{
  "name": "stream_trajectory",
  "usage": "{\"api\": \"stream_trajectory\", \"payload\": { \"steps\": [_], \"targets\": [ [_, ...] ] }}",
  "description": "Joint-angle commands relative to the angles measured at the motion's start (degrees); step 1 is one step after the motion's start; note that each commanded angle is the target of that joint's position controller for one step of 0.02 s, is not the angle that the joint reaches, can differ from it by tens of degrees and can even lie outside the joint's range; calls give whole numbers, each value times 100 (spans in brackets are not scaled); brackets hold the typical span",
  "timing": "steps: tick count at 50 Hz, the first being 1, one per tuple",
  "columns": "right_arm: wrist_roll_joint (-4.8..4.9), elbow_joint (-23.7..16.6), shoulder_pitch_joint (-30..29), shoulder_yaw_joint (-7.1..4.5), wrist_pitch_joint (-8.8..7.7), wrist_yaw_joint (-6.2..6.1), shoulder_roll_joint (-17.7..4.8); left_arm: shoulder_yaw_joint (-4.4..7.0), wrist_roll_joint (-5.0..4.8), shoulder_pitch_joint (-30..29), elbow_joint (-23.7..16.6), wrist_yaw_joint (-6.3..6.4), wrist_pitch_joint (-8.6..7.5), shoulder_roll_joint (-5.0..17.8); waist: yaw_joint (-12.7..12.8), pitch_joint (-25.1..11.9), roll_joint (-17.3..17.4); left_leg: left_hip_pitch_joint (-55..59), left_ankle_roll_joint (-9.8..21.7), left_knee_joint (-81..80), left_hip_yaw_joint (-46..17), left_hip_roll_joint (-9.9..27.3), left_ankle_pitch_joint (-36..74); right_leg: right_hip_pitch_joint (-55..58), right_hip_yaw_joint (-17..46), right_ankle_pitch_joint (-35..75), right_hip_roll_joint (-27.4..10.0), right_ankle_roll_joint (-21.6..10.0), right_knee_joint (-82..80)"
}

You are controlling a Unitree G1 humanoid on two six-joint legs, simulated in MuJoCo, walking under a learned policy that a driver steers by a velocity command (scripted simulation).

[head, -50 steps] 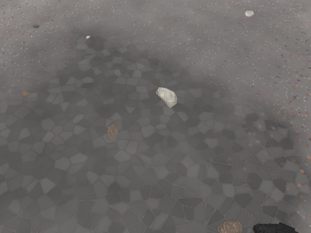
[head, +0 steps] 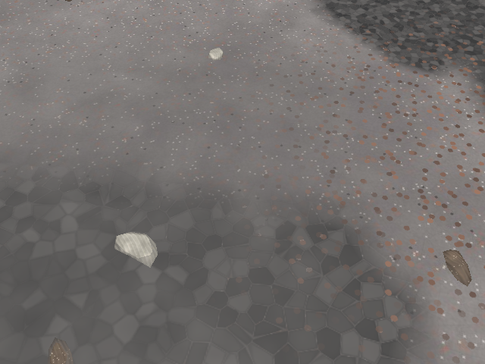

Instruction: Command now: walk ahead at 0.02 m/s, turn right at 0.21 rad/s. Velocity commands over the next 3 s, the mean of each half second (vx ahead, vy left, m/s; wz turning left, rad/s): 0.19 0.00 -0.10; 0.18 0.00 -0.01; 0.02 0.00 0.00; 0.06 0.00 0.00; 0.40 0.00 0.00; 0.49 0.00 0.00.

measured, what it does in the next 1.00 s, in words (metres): walks ahead: left foot, then right foot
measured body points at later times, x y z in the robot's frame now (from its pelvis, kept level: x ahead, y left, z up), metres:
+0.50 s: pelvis +0.06 +0.00 +0.00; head +0.07 -0.01 +0.45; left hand +0.20 +0.25 -0.11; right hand +0.02 -0.27 -0.14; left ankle +0.00 +0.12 -0.74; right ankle +0.05 -0.09 -0.74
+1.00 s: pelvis +0.19 +0.01 -0.01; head +0.22 +0.02 +0.44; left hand +0.19 +0.24 -0.17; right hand +0.28 -0.24 -0.14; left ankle +0.27 +0.08 -0.74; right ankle +0.08 -0.10 -0.69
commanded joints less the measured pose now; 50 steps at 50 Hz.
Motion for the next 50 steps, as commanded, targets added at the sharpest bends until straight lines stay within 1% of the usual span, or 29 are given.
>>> {"api": "stream_trajectory", "payload": {
  "steps": [1, 2, 3, 4, 5, 6, 7, 9, 12, 17, 20, 23, 24, 25, 26, 27, 28, 29, 32, 33, 39, 42, 43, 44, 45, 46, 47, 48, 50],
  "targets": [
    [40, -180, 611, -55, -130, -49, -343, 128, -49, 47, -213, 29, 9, 717, -240, -350, -575, 834, 246, -1463, 210, -180, 356, 322, 1729, -394, -1537, -547, -575],
    [7, -148, 717, -53, -177, -70, -384, 95, -99, 84, -197, 57, 9, 641, -287, -288, -417, 1283, 350, -2265, 49, -48, 792, 49, 1643, -659, -1365, -300, -419],
    [-97, -241, 555, -90, -227, -98, -712, 9, -138, 273, -213, 72, -21, 353, -113, -279, 408, 1516, 555, -2916, -988, 887, 518, -302, 1202, -1442, -950, 32, 231],
    [-132, -409, 116, -144, -237, -62, -1103, -6, -207, 196, -319, 81, -85, 286, 20, -51, 1191, 1218, 1080, -3160, -2248, 2000, 1447, -793, 123, -1918, 9, 270, 854],
    [-160, -380, -26, -101, -275, -28, -843, 60, -70, 26, -207, 95, -82, 570, -112, -21, 883, 571, 1458, -3017, -2094, 2173, 2065, -290, -44, -2333, -219, 344, 1816],
    [-104, -387, -188, -16, -320, -4, -585, 76, -90, 111, -129, 62, -66, 558, 25, -35, 656, 465, 1407, -2949, -1671, 1837, 2355, -37, -13, -2114, -293, 383, 2177],
    [-84, -359, -306, 16, -339, 4, -506, 73, -103, 166, -43, 43, -48, 510, 96, -6, 629, 482, 1229, -2833, -1228, 1503, 2639, 54, -56, -1900, -309, 431, 2341],
    [-93, -180, 60, -5, -353, 28, -565, 13, 4, 284, 98, -4, -22, 413, -44, -70, 1021, 1152, 1003, -2957, -977, 1095, 1455, -254, -289, -1692, -404, 484, 2264],
    [-52, 112, 790, -132, -307, 85, -762, -14, 48, -336, 15, -66, -98, 451, -486, 330, 909, 2041, 1188, -3243, -1508, 1214, 13, -1229, -636, -1800, -549, 555, 2126],
    [-89, 399, 1135, -248, -454, 126, -836, -83, -17, -835, -57, -119, -294, 306, -652, 268, 791, 2402, 1375, -3248, -1549, 1342, 332, -1108, -842, -1875, -729, 467, 1505],
    [-88, 487, 1082, -286, -485, 181, -827, -105, -43, -850, -53, -125, -371, 272, -560, 264, 825, 1974, 1391, -3225, -1431, 1345, 439, -505, -964, -1802, -714, 282, 990],
    [18, 490, 698, -311, -461, 234, -830, -113, -34, -79, 246, -77, -448, 174, -25, 218, 625, 698, 1129, -2729, -965, 1089, 719, 1389, -1230, -772, -542, 77, -236],
    [15, 461, 630, -266, -486, 231, -668, -54, -10, 455, 452, -20, -493, 349, 190, 14, 346, -75, 957, -2232, -737, 893, 628, 2486, -932, -840, -693, 29, -301],
    [-2, 278, 358, -152, -520, 246, -310, 43, 62, 1165, 596, 55, -549, 775, 542, -257, -543, -935, 697, -919, -148, 408, 78, 3348, 433, -1998, -1784, -140, -908],
    [-10, 28, 191, -81, -557, 255, -96, 223, -3, 1628, 671, 66, -536, 1519, 673, -169, -1550, -2142, 534, 460, 567, -239, -818, 3524, 2531, -3360, -3056, -751, -1700],
    [-127, 80, 109, -220, -516, 234, -670, 168, -4, 1322, 685, 71, -502, 1214, 443, 432, -738, -2323, 577, 1284, 202, 105, -810, 2768, 2565, -3029, -3180, -1052, -1635],
    [-109, 223, 293, -233, -510, 285, -631, 41, -26, 769, 517, 35, -524, 806, 100, 659, -340, -2117, 569, 1495, 32, 293, -339, 2358, 1942, -2077, -2808, -956, -1546],
    [-76, 356, 514, -203, -513, 315, -502, -38, -40, 459, 445, 13, -564, 549, -107, 635, -306, -1837, 488, 1476, 55, 381, -5, 2137, 1297, -753, -2504, -787, -1502],
    [-170, 521, 713, -179, -428, 331, -352, -126, -79, 454, 559, 32, -674, 408, -335, 203, -438, -1193, 207, 1496, 350, 294, 490, 2000, 34, 2936, -2004, -608, -1070],
    [-161, 506, 659, -167, -405, 332, -300, -141, -103, 557, 645, 41, -680, 406, -355, 126, -472, -1108, 145, 1420, 408, 243, 624, 1954, -181, 3588, -1950, -594, -955],
    [-69, 353, -140, -15, -338, 263, -80, -245, -87, 840, 1008, 116, -579, 350, -152, 175, -685, -333, 175, -191, 689, 35, 1476, 1582, -642, 4239, -1751, -432, -597],
    [-67, 488, 47, -29, -372, 174, -169, -254, -106, 784, 1121, 146, -551, 380, -249, 123, -587, 241, 392, -733, 632, -54, 1506, 1591, -440, 4095, -1881, -371, -152],
    [-86, 624, 351, -46, -409, 139, -185, -253, -136, 680, 1142, 158, -543, 394, -428, 64, -455, 672, 467, -1222, 630, -99, 1788, 1556, -435, 3963, -1812, -272, 208],
    [-120, 747, 697, -74, -487, 105, -292, -253, -157, 712, 1187, 153, -551, 402, -609, -100, -180, 1344, 530, -1818, 420, 77, 2822, 1385, -505, 3353, -1619, -88, 742],
    [-173, 853, 1215, -153, -569, 70, -715, -293, -169, 900, 1110, 162, -576, 292, -634, -655, 331, 2420, 698, -1591, -445, 1042, 5183, 829, -667, 1542, -1335, 113, 1564],
    [-101, 895, 1301, -155, -527, 74, -836, -380, -340, 1772, 1338, 161, -457, -196, -369, -1426, 1264, 2990, 1759, -1490, -1630, 2281, 6870, 455, -872, -2337, -640, 232, 2786],
    [85, 856, 1106, -85, -490, 125, -608, -294, -226, 1500, 1430, 201, -288, 120, -433, -1353, 875, 2382, 1980, -1856, -1912, 2317, 5724, 384, -573, -3371, -582, 236, 3262],
    [84, 790, 646, -41, -460, 121, -495, -262, -90, 1093, 1359, 185, -222, 152, -336, -666, 672, 1723, 1874, -2216, -1667, 2064, 4383, 157, -483, -3295, -656, 255, 3502],
    [-13, 710, 17, 85, -385, 42, -218, -281, -17, 751, 1368, 139, -139, -26, -102, -41, 543, 783, 1429, -2757, -1105, 1577, 2837, 305, -438, -2670, -881, 324, 2958]
  ]
}}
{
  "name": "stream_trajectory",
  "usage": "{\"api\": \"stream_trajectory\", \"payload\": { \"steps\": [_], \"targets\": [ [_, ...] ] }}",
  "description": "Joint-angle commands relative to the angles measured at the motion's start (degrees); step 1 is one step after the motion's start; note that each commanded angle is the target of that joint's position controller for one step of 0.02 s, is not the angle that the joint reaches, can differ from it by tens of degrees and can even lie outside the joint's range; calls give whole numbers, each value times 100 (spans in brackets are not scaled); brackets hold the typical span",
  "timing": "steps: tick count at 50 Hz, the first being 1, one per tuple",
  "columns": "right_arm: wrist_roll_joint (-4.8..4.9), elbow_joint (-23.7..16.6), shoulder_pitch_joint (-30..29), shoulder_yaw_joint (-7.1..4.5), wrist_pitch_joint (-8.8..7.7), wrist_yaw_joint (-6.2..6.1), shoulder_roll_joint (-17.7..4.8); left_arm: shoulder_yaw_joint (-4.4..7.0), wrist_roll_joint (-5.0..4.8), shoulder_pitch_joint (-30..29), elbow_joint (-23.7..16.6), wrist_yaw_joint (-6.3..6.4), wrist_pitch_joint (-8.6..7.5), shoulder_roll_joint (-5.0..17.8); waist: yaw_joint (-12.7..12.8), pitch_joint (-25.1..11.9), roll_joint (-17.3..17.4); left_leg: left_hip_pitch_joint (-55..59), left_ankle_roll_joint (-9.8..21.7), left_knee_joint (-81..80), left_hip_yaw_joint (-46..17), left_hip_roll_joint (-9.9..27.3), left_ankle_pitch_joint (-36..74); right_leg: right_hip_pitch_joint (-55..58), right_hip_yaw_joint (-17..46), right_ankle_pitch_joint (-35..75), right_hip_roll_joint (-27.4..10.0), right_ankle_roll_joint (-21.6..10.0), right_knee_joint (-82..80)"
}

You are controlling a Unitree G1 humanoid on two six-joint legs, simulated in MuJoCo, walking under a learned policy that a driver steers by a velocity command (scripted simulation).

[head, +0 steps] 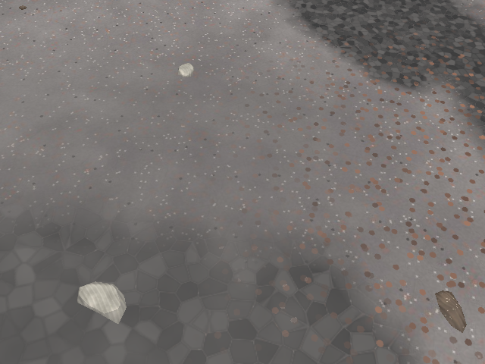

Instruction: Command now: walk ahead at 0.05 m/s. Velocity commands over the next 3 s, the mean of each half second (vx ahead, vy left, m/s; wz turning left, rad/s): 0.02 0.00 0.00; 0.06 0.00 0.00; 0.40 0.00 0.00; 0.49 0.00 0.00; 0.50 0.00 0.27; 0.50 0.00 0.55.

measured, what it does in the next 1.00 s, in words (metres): steps on the spot: right foot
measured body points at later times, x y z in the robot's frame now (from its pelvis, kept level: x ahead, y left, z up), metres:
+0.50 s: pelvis +0.03 -0.02 +0.01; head +0.03 -0.02 +0.46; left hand +0.02 +0.20 -0.15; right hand +0.04 -0.25 -0.15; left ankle +0.08 +0.07 -0.73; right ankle +0.00 -0.12 -0.73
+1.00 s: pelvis +0.08 -0.02 +0.00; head +0.07 -0.01 +0.45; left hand +0.01 +0.20 -0.16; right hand +0.07 -0.24 -0.15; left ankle +0.08 +0.07 -0.72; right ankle +0.00 -0.12 -0.73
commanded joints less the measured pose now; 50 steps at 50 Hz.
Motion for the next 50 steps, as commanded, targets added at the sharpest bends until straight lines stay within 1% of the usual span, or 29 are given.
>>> {"api": "stream_trajectory", "payload": {
  "steps": [1, 2, 3, 5, 7, 8, 9, 10, 11, 12, 13, 14, 15, 16, 18, 21, 29, 41, 42, 43, 44, 45, 46, 47, 48, 49, 50],
  "targets": [
    [-31, -78, 94, -42, 62, -107, -553, 57, 89, 461, 4, -10, 145, 264, 107, -344, 755, 300, 724, -1582, -1504, 1454, 1036, -229, 177, 244, -312, 110, -108],
    [-65, -31, 123, -39, 73, -110, -573, 33, 79, 557, 102, 7, 175, 197, 105, -376, 781, 309, 634, -1568, -1360, 1323, 913, -109, 52, 302, -241, 152, -458],
    [-76, 26, 232, -40, 71, -108, -598, 31, 54, 598, 169, 35, 197, 200, 64, -481, 729, 409, 626, -1542, -1341, 1301, 822, -33, -9, 345, -198, 179, -720],
    [-38, 111, 312, -55, 88, -101, -688, 26, 16, 582, 253, 72, 234, 202, 24, -607, 684, 406, 602, -1580, -1388, 1310, 108, 141, -58, 702, -210, 184, -1196],
    [16, 140, 166, -71, 148, -90, -746, 1, 38, 592, 334, 70, 241, 139, 99, -513, 675, 27, 435, -1652, -1367, 1206, -1111, 508, -163, 1428, -214, 127, -1874],
    [45, 152, 124, -76, 184, -81, -740, -7, 69, 609, 375, 63, 233, 145, 124, -388, 626, -258, 271, -1698, -1362, 1144, -1687, 723, -164, 1766, -226, 74, -2244],
    [52, 193, 198, -79, 209, -68, -702, -13, 120, 523, 341, 58, 208, 229, 91, -181, 484, -487, 40, -1745, -1369, 1077, -2116, 742, 71, 1922, -385, 15, -2628],
    [49, 217, 279, -87, 228, -49, -668, -20, 158, 489, 293, 64, 156, 331, 4, -41, 351, -541, -133, -1642, -1324, 959, -2117, 622, 440, 1658, -685, -43, -2997],
    [96, 222, 356, -83, 267, -29, -534, -12, 61, 304, 311, 64, 119, 450, -180, 294, -240, -66, -220, -1512, -975, 613, -1546, -383, 699, 908, -772, -134, -3239],
    [62, 310, 437, -54, 264, -12, -448, -49, 24, 158, 304, 65, 53, 325, -256, 281, -420, 629, -220, -1189, -890, 568, -852, -831, 811, 685, -847, -104, -3540],
    [23, 398, 584, -41, 243, -6, -380, -63, -2, 62, 300, 68, -14, 289, -336, 159, -463, 1050, -198, -1013, -850, 566, -410, -957, 810, 818, -865, -46, -3671],
    [6, 483, 706, -31, 218, -4, -379, -50, -18, 17, 296, 78, -52, 321, -378, 47, -380, 1234, -185, -959, -859, 594, -178, -873, 753, 1056, -826, -12, -3688],
    [-10, 542, 745, -45, 191, -5, -453, -51, -30, 45, 298, 91, -80, 314, -363, -26, -234, 1238, -163, -962, -888, 626, -69, -693, 686, 1328, -793, -5, -3619],
    [-16, 588, 765, -36, 164, -9, -451, -46, -34, 121, 322, 93, -91, 308, -324, -81, -113, 1149, -150, -994, -917, 659, -34, -476, 622, 1567, -757, -19, -3535],
    [6, 660, 748, -11, 139, -22, -400, -51, -26, 272, 376, 92, -80, 245, -250, -79, 13, 958, -159, -1050, -919, 669, -64, -216, 559, 1780, -735, -60, -3444],
    [12, 755, 765, 17, 136, -45, -341, -54, -13, 388, 424, 94, -61, 209, -198, -37, 89, 870, -187, -1075, -906, 663, -34, -118, 529, 1873, -737, -93, -3403],
    [9, 976, 962, 55, 130, -90, -259, -68, -24, 481, 494, 109, -72, 144, -183, -59, 130, 933, -189, -985, -898, 687, 307, 21, 472, 2217, -743, -107, -3346],
    [11, 1143, 1079, 61, 143, -131, -164, -92, -26, 609, 583, 139, -77, 37, -193, -34, 94, 1021, -185, -867, -882, 711, 641, 122, 429, 2559, -748, -104, -3296],
    [6, 1165, 1114, 65, 149, -128, -138, -94, -16, 689, 610, 136, -75, 21, -178, -140, 87, 1055, -175, -869, -845, 648, 213, 165, 421, 2103, -705, -128, -3358],
    [-1, 1155, 1087, 41, 165, -121, -175, -61, -1, 749, 626, 132, -64, 83, -160, -75, 47, 962, -149, -761, -769, 527, -378, 110, 427, 1475, -639, -188, -3372],
    [-7, 1119, 1063, 4, 185, -106, -226, -6, 7, 801, 616, 127, -43, 196, -139, 7, -69, 776, -86, -516, -631, 352, -1149, 28, 502, 598, -604, -313, -3366],
    [-34, 1064, 1009, -24, 200, -77, -235, 46, 15, 841, 584, 113, -17, 297, -93, 212, -257, 409, -39, -242, -504, 200, -1829, -92, 759, -297, -705, -470, -3486],
    [-65, 964, 853, -30, 196, -39, -190, 92, 11, 1001, 576, 102, -2, 374, 11, 509, -406, -154, -35, 111, -383, 79, -2119, -76, 1162, -1008, -946, -654, -3729],
    [-102, 827, 644, -11, 165, 5, -67, 142, -3, 1231, 609, 100, -5, 470, 127, 754, -622, -683, -59, 611, -151, -27, -1998, 64, 1692, -1491, -1349, -877, -4072],
    [-167, 685, 471, 5, 114, 43, 17, 193, 4, 1296, 624, 104, -22, 561, 163, 992, -758, -1069, -55, 1006, -5, 96, -1673, 160, 2099, -1523, -1754, -1090, -4262],
    [-180, 546, 281, -16, 50, 72, -44, 215, 29, 1343, 619, 97, -59, 540, 203, 1070, -689, -1334, -35, 1297, -75, 264, -1541, 249, 2296, -1222, -1954, -1226, -4340],
    [-158, 424, 165, -53, -17, 100, -135, 238, 74, 1368, 612, 85, -109, 555, 204, 1046, -625, -1587, -18, 1496, -163, 361, -1620, 473, 2335, -768, -2033, -1295, -4321]
  ]
}}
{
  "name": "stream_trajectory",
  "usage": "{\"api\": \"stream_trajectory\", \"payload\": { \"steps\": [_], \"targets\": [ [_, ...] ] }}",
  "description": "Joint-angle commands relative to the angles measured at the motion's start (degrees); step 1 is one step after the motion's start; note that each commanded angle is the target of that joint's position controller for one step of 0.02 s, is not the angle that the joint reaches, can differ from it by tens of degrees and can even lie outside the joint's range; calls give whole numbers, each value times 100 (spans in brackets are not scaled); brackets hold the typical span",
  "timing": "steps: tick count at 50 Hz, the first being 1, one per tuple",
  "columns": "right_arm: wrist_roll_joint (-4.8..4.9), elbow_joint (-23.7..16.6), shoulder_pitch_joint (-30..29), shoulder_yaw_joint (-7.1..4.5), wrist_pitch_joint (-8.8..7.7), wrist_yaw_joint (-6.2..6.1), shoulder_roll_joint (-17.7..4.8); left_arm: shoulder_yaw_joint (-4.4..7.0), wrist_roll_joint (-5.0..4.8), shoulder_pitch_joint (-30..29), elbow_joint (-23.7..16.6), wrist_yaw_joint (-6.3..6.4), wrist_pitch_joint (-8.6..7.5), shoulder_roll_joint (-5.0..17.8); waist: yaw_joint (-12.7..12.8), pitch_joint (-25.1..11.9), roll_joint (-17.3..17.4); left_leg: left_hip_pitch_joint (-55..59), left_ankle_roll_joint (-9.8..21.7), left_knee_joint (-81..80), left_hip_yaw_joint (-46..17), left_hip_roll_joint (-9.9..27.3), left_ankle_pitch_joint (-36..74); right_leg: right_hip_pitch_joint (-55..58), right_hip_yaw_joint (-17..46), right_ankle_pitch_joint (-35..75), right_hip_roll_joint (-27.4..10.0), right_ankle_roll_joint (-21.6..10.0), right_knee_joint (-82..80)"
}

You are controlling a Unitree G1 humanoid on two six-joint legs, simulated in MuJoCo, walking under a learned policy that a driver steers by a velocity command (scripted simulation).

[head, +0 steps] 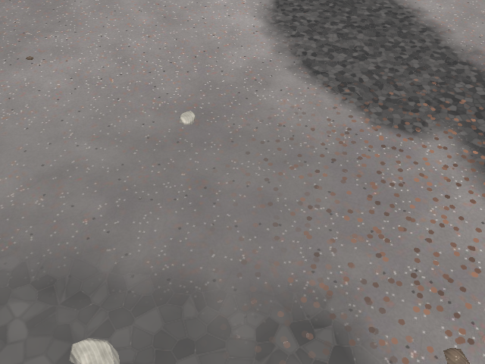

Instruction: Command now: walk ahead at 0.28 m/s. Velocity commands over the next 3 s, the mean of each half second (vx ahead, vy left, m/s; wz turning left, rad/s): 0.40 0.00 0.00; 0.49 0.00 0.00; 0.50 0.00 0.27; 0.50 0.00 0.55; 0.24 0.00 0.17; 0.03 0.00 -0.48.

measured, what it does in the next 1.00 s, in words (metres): walks ahead: left foot, then right foot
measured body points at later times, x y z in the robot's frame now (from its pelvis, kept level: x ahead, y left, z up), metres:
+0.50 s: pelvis +0.21 +0.05 +0.00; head +0.24 +0.06 +0.45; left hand +0.37 +0.27 -0.14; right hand +0.10 -0.15 -0.14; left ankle +0.07 +0.11 -0.74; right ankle +0.37 -0.06 -0.69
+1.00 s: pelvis +0.50 +0.03 +0.01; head +0.52 +0.03 +0.46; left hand +0.42 +0.26 -0.14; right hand +0.65 -0.19 -0.13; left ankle +0.66 +0.18 -0.68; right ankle +0.42 -0.02 -0.74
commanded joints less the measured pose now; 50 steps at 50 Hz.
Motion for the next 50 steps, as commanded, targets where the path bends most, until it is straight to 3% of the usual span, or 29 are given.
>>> {"api": "stream_trajectory", "payload": {
  "steps": [1, 4, 5, 6, 7, 8, 9, 10, 11, 12, 14, 17, 22, 25, 28, 29, 30, 31, 32, 33, 34, 35, 36, 38, 40, 42, 45, 50],
  "targets": [
    [-15, -707, -811, -111, -251, 99, -420, 207, 77, 702, 23, -11, -108, 821, 228, 1502, -638, -2007, 75, 688, -108, 322, -302, -66, 2353, -1400, -2001, -1204, -1677],
    [99, -819, -607, -184, -390, 179, -425, 247, 32, 413, -79, -39, -225, 848, -61, 1216, -538, -1095, 75, -95, 65, 222, 165, -220, 1615, -168, -1691, -953, -1305],
    [128, -682, -119, -200, -406, 190, -337, 253, -14, 152, -150, -52, -240, 863, -359, 1084, -475, -63, 85, -590, 259, 29, 557, -802, 1222, 122, -1463, -797, -1001],
    [146, -404, 630, -275, -408, 170, -387, 241, -21, -8, -220, -77, -271, 830, -675, 834, -246, 1231, 98, -913, 322, -245, 667, -1464, 842, 678, -1141, -629, -396],
    [85, -185, 1470, -410, -437, 100, -725, 180, -5, -122, -318, -128, -343, 656, -1041, 479, 536, 2381, 228, -1454, -613, 372, 206, -2189, 191, 1072, -650, -393, 1058],
    [57, -52, 2299, -570, -418, 51, -1402, 92, -33, -27, -600, -180, -388, 273, -1138, 7, 2134, 3090, 808, -2614, -3395, 1978, -1055, -3329, -587, -462, 159, -67, 3163],
    [66, -38, 1973, -466, -327, 39, -1081, 190, 136, -334, -683, -214, -363, 625, -839, 356, 1285, 2490, 967, -2895, -4063, 2209, -1186, -3692, 53, -883, -57, -183, 4190],
    [39, -277, 1255, -407, -322, 43, -952, 182, 132, -525, -756, -266, -360, 507, -515, 782, 558, 1964, 912, -2794, -3472, 2130, -1058, -3852, 210, -321, -388, -273, 4510],
    [40, -436, 799, -368, -359, 60, -850, 154, 78, -565, -745, -310, -396, 398, -344, 876, 178, 1571, 825, -2862, -2872, 1904, -360, -3686, 261, 235, -564, -278, 4395],
    [50, -500, 605, -322, -408, 58, -777, 172, 70, -551, -734, -338, -396, 371, -190, 839, 100, 1375, 732, -2923, -2391, 1687, 173, -3485, 226, 511, -657, -259, 4207],
    [76, -434, 658, -219, -499, 29, -567, 200, 109, -400, -705, -374, -292, 383, -37, 675, 279, 1389, 597, -2932, -1677, 1373, 1325, -3265, 76, 738, -671, -143, 3942],
    [102, -242, 1122, -160, -563, -9, -586, 234, 86, -824, -873, -395, -171, 412, -34, 664, 385, 1670, 567, -2826, -1076, 1225, 2949, -3620, -185, 960, -592, -26, 3646],
    [92, -206, 1297, -72, -586, -20, -534, 143, 21, -2291, -1443, -425, -151, 298, -239, 946, 495, 1435, 528, -2939, -556, 992, 3868, -3486, -583, 1650, -389, 57, 1986],
    [91, -141, 1420, -83, -609, -55, -635, 119, -16, -2670, -1616, -410, -161, 344, -288, 957, 577, 1598, 526, -2901, -450, 1099, 4469, -2984, -761, 1830, -219, -106, 1188],
    [70, -148, 1206, -126, -632, -82, -796, 214, -12, -2189, -1558, -323, -214, 571, 51, 593, 622, 2052, 464, -2092, -298, 1226, 6326, -2183, -791, 1496, 65, -449, 934],
    [48, -159, 1120, -152, -615, -94, -867, 283, -12, -1594, -1379, -283, -250, 689, 309, 272, 638, 2177, 436, -1382, -252, 1227, 6835, -1650, -763, 1288, 198, -566, 877],
    [60, -183, 1005, -173, -579, -90, -923, 365, -1, -728, -1087, -241, -293, 792, 669, -149, 570, 2023, 388, -355, -181, 1142, 6672, -737, -744, 1396, 272, -679, 502],
    [96, -246, 976, -160, -565, -58, -871, 476, 107, 123, -849, -188, -331, 1053, 992, -587, 376, 1127, 344, 1009, -93, 944, 5326, 534, -144, 1040, -289, -862, 302],
    [181, -413, 1293, -70, -548, 3, -337, 605, 226, 681, -815, -172, -337, 1586, 840, -1277, -575, -353, 218, 3191, 150, 211, 1654, 1796, 2163, 170, -1956, -1362, 52],
    [242, -421, 1541, -162, -519, 67, -447, 616, 88, 302, -839, -246, -255, 1586, 546, -1490, -930, -1650, 195, 4460, -483, -449, -613, 2037, 4430, -480, -2555, -1961, -1020],
    [141, -610, 854, -223, -493, 52, -722, 534, -44, -459, -954, -268, -253, 1265, 288, -472, -319, -2142, 280, 4415, -706, 64, -24, 1183, 3565, -1111, -2308, -1674, -1239],
    [97, -746, 397, -237, -523, 82, -735, 423, -71, -873, -1035, -295, -302, 862, 205, 89, 7, -2040, 282, 4047, -668, 267, 457, 305, 2802, -666, -2085, -1464, -1445],
    [84, -737, 339, -235, -508, 88, -591, 351, -29, -995, -993, -295, -362, 636, -22, 347, 209, -1719, 260, 3670, -673, 443, 663, -281, 2220, 50, -1830, -1248, -1572],
    [-43, -678, 555, -208, -362, 136, -341, 248, -19, -768, -808, -230, -466, 418, -292, 381, 72, -1145, 120, 3161, -654, 599, 725, -865, 1389, 1062, -1465, -1003, -1640],
    [-53, -764, 410, -219, -262, 175, -324, 252, -17, -431, -685, -207, -549, 575, -346, 425, -40, -1252, 15, 2870, -509, 630, 822, -907, 1018, 1723, -1338, -998, -1683],
    [-54, -978, -122, -232, -197, 205, -418, 266, -24, -219, -651, -209, -567, 744, -294, 562, -106, -1701, -93, 2460, -377, 726, 1194, -807, 784, 1857, -1263, -980, -1833],
    [-4, -1288, -988, -226, -188, 234, -496, 224, -39, 113, -629, -223, -547, 728, -87, 700, -151, -2153, -225, 1543, -189, 758, 1823, -482, 520, 2404, -1122, -871, -1895],
    [70, -1599, -1946, -147, -224, 249, -409, 184, -35, 678, -505, -190, -547, 737, 230, 685, -303, -2038, -204, 158, 124, 485, 2367, 248, 234, 3334, -1097, -716, -1723]
  ]
}}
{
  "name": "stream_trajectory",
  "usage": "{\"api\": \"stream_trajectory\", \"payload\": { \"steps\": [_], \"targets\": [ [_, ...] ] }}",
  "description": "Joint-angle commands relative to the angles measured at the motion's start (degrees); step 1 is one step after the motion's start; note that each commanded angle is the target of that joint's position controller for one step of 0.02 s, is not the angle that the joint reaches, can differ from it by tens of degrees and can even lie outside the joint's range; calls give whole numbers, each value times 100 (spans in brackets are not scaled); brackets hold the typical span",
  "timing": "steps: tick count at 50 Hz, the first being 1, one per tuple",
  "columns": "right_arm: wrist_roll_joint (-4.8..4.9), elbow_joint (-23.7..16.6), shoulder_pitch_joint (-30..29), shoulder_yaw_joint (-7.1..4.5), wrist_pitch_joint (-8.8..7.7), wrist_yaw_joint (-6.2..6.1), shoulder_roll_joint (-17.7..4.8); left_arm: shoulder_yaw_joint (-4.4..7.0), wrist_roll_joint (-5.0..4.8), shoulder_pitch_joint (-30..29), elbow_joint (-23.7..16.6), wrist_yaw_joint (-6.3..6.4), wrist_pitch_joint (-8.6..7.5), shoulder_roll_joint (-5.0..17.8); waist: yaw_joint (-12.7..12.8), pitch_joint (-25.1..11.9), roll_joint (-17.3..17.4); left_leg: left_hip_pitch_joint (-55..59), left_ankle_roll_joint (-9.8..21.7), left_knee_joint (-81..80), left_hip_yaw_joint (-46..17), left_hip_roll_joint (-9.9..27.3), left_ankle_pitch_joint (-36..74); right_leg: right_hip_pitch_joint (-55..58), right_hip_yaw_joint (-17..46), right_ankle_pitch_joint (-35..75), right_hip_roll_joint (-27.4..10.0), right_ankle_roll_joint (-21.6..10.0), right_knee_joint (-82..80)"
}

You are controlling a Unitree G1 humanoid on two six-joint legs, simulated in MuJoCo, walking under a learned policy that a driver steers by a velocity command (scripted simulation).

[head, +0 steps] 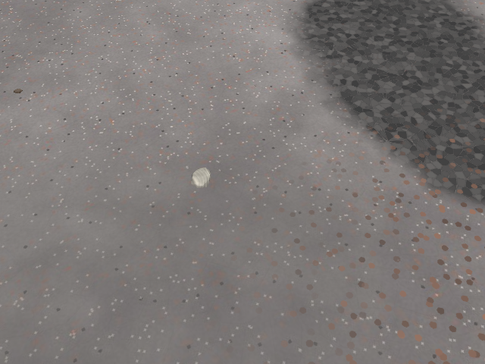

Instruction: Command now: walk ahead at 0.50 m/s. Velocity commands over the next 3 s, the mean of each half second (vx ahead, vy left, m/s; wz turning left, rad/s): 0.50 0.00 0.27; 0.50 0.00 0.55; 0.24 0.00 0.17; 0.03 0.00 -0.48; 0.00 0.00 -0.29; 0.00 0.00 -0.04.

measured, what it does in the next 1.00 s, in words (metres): walks ahead, turning left: left foot, then right foot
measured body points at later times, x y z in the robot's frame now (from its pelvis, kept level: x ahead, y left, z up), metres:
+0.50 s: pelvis +0.28 +0.06 +0.00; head +0.31 +0.08 +0.45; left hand +0.42 +0.31 -0.12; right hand +0.28 -0.20 -0.13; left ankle +0.24 +0.10 -0.74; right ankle +0.44 -0.10 -0.68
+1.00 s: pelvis +0.56 +0.06 +0.00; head +0.59 +0.06 +0.45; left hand +0.48 +0.32 -0.12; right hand +0.79 -0.13 -0.12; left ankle +0.54 +0.20 -0.66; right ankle +0.58 -0.03 -0.74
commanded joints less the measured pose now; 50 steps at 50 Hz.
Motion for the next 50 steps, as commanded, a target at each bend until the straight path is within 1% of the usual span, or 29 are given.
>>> {"api": "stream_trajectory", "payload": {
  "steps": [1, 3, 5, 7, 8, 9, 10, 11, 12, 13, 14, 15, 16, 19, 23, 30, 32, 33, 35, 36, 37, 38, 39, 40, 41, 42, 44, 46, 50],
  "targets": [
    [29, -468, -703, 11, -76, 4, -192, 91, 16, 486, -92, 48, -52, 701, 82, 367, -558, -1, 49, -594, 335, -277, 225, -36, 716, 2698, -1555, -473, -275],
    [24, -574, -898, 1, -112, -4, -246, 96, 61, 569, -42, 83, -34, 741, 99, 400, -583, -43, 169, -854, 340, -347, -1, 397, 723, 3059, -1710, -535, -85],
    [25, -576, -727, -30, -160, -22, -314, 123, 93, 393, -50, 121, -27, 842, -97, 317, -629, 308, 366, -1122, 405, -505, -423, 663, 562, 3959, -1818, -487, 269],
    [10, -309, 139, -128, -208, -87, -468, 164, 113, 230, -55, 149, -13, 957, -488, -162, -702, 1421, 628, -1304, 562, -889, -817, 724, 308, 5385, -1808, -341, 1325],
    [-21, 12, 1060, -207, -247, -125, -562, 171, 93, 123, -75, 150, 18, 977, -885, -615, -567, 2475, 778, -1662, 612, -1031, -563, 458, 91, 5295, -1658, -220, 2389],
    [-145, 256, 2006, -326, -276, -169, -892, 137, 47, 71, -207, 143, 15, 892, -1231, -1159, -333, 3919, 1060, -1641, -271, -275, -806, -672, -63, 3796, -1498, -106, 3841],
    [-200, 321, 2558, -506, -250, -173, -1530, 55, -188, 646, -376, 30, 0, 387, -1038, -1889, 1047, 5652, 2075, -2081, -3345, 1446, -1158, -2903, -256, 101, -405, 211, 6303],
    [24, 313, 2073, -466, -143, -103, -1333, 171, -37, 250, -415, 8, -26, 799, -855, -1819, 486, 5492, 2050, -2763, -4326, 1400, -1339, -3703, 629, -1306, -316, 150, 6917],
    [84, 175, 1384, -407, -135, -87, -1148, 187, -3, -389, -684, -12, -66, 838, -637, -856, 248, 4677, 1857, -2824, -3348, 1223, -1334, -4123, 749, -801, -688, 113, 6794],
    [63, 134, 1105, -327, -162, -70, -824, 181, 11, -707, -776, -23, -121, 822, -519, -464, -164, 3982, 1676, -2981, -2803, 1001, -735, -3983, 751, -407, -882, 130, 6414],
    [64, 156, 1023, -272, -195, -91, -647, 188, 57, -781, -805, -24, -90, 747, -337, -209, -252, 3442, 1491, -3068, -2352, 731, -178, -3720, 758, -283, -1020, 180, 6022],
    [95, 215, 1013, -218, -228, -126, -501, 178, 141, -743, -866, -30, 2, 675, -154, -157, -158, 3040, 1339, -3137, -1994, 474, 186, -3403, 762, -245, -1105, 272, 5708],
    [105, 232, 1099, -214, -272, -145, -533, 174, 178, -719, -901, -43, 94, 604, -90, -195, -70, 2884, 1306, -3153, -1832, 365, 419, -3228, 737, -258, -1105, 356, 5512],
    [131, 251, 1442, -276, -322, -177, -835, 168, 205, -1060, -1125, -78, 262, 595, -80, -133, 1, 2648, 1369, -3299, -1636, 189, 550, -3391, 587, -80, -1101, 605, 4979],
    [128, 221, 1929, -275, -275, -161, -840, 166, 158, -2232, -1609, -94, 314, 706, -420, 121, 112, 2811, 1217, -3449, -1730, 73, 391, -3972, 521, 783, -1114, 824, 3899],
    [52, 114, 2513, -315, -211, -220, -958, 77, 83, -3424, -2210, -144, 253, 737, -841, 70, 256, 3778, 1123, -2864, -1971, 97, 1294, -4128, 551, 1111, -787, 776, 2713],
    [25, 28, 2437, -349, -199, -266, -1046, 76, 52, -3434, -2328, -144, 197, 824, -769, 53, 322, 3872, 1026, -2626, -2120, 164, 1532, -3790, 627, 969, -719, 688, 2333],
    [22, -39, 2287, -373, -198, -287, -1114, 91, 42, -3227, -2316, -133, 166, 893, -629, 15, 356, 3774, 921, -2483, -2157, 168, 1665, -3368, 647, 829, -666, 624, 2100],
    [31, -176, 1942, -425, -227, -255, -1271, 188, 25, -2204, -2052, -51, 85, 1125, -155, -402, 290, 3385, 675, -1600, -2082, -47, 2485, -1787, 533, 531, -400, 441, 1682],
    [77, -232, 1848, -420, -269, -198, -1222, 270, 83, -1395, -1867, 24, 5, 1336, 233, -902, -37, 2955, 546, -477, -1816, -417, 2205, -602, 739, 633, -688, 267, 1443],
    [139, -475, 1914, -314, -309, -171, -808, 364, 236, -430, -1851, 126, -20, 1789, 498, -1877, -719, 2169, 469, 1149, -1384, -777, 322, 755, 2130, -417, -2145, 23, 1397],
    [340, -618, 2682, -263, -261, -183, -470, 456, 300, -683, -1882, 98, 68, 2198, -68, -2275, -2199, 513, 332, 2447, -842, -1524, -3168, 1613, 4748, -641, -3286, -609, 612],
    [124, -416, 2520, -309, -145, -239, -935, 377, 209, -1085, -1978, 65, 150, 1592, -198, -1547, -1101, 44, 385, 2977, -869, -933, -2701, 889, 4633, -1377, -3079, -566, 547],
    [49, -448, 2071, -316, -118, -177, -931, 249, 149, -1441, -2042, 51, 155, 1103, -208, -787, -476, 75, 349, 2850, -804, -734, -2113, 67, 3619, -1125, -2758, -433, 446],
    [39, -507, 1822, -297, -102, -126, -813, 195, 161, -1552, -2000, 34, 138, 932, -257, -449, -312, 211, 294, 2636, -751, -567, -1812, -450, 2809, -353, -2476, -328, 307],
    [-35, -551, 1688, -301, -51, -70, -776, 177, 149, -1458, -1925, 49, 109, 901, -286, -321, -526, 313, 248, 2470, -708, -441, -1715, -712, 2254, 190, -2276, -242, 218],
    [-70, -617, 1660, -289, 84, 28, -717, 180, 85, -1252, -1775, 33, 8, 919, -375, -303, -802, 448, 183, 2396, -599, -384, -1593, -927, 1602, 1066, -2094, -169, 109],
    [-65, -763, 1376, -271, 156, 92, -680, 207, 24, -1066, -1689, 7, -84, 976, -395, -303, -758, 149, 146, 2352, -545, -334, -1369, -804, 1200, 1670, -2111, -226, 24],
    [-75, -1082, 573, -210, 178, 194, -645, 227, 27, -764, -1556, 4, -89, 1011, -292, -114, -659, -449, 47, 1804, -398, -232, -662, -609, 485, 2040, -2047, -266, -139]
  ]
}}
Next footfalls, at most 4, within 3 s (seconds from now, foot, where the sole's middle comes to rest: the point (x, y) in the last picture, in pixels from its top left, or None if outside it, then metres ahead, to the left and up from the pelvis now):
0.18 left None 0.28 0.11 -0.78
0.72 right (274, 315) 0.62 -0.02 -0.78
1.24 left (176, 272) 0.74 0.29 -0.78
1.74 right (246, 268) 0.76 0.07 -0.78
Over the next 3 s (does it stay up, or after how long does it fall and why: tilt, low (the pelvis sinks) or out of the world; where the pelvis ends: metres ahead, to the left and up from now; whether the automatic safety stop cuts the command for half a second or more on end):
stays up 0.68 0.14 0.00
